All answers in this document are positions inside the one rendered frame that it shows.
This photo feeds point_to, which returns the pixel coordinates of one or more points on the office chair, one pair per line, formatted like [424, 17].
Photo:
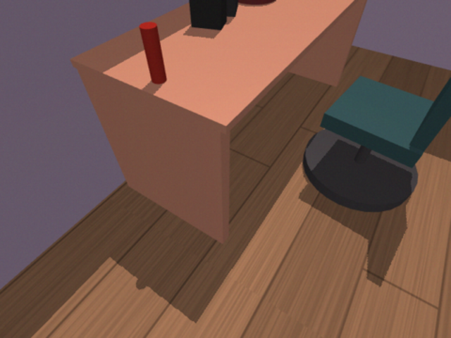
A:
[374, 134]

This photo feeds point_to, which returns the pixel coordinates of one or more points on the desk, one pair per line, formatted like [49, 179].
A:
[172, 140]

